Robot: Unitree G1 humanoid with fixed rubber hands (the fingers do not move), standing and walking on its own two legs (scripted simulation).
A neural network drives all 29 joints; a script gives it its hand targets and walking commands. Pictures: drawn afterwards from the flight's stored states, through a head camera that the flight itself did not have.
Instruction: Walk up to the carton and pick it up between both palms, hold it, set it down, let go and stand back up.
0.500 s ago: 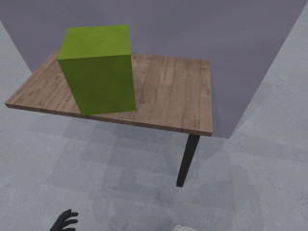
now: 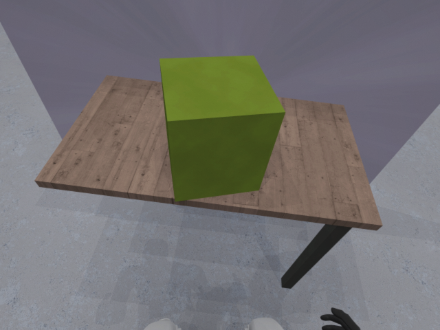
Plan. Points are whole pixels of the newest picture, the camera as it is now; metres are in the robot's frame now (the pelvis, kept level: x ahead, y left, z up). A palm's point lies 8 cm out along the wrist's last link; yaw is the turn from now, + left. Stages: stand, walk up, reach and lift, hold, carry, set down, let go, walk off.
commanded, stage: walk up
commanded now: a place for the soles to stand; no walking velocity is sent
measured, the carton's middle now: (213, 130) +0.53 +0.02 +0.04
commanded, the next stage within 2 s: none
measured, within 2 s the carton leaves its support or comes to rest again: neither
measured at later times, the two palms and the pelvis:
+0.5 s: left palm (33, 324) +0.16 +0.32 -0.09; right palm out of the picture +0.00 -0.17 -0.08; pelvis +0.05 +0.08 +0.03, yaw -8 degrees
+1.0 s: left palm out of the picture +0.12 +0.26 -0.09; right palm out of the picture +0.01 -0.25 -0.09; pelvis +0.03 +0.03 +0.03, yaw -11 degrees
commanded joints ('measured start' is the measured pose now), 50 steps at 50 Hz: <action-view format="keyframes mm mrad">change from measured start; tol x16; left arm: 1 71 59 9 -93 5 -34 -7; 50 -19 97 -49 89 -30 -58 -34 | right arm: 1 20 -151 -79 -66 8 -14 -37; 27 313 -153 -85 87 30 -28 -98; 50 156 -126 -84 120 19 -24 -63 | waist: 1 -29 160 4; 50 -28 -72 -25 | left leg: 1 158 232 -332 -520 -84 99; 8 346 195 -163 -446 530 46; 14 288 186 -129 -475 489 -21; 22 239 196 -184 -625 -19 -84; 30 330 135 7 -436 573 -130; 34 212 62 -37 -352 175 -118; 39 367 104 -22 -455 326 -29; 44 234 132 -70 -564 -29 17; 50 319 28 -19 -363 90 1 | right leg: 1 -194 -33 -33 37 133 5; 26 46 -1 -149 -529 143 -35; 31 324 -109 -9 -721 492 -118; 34 204 -221 148 -717 425 -182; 42 113 -53 -48 -607 292 -64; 50 46 -156 205 -828 288 -131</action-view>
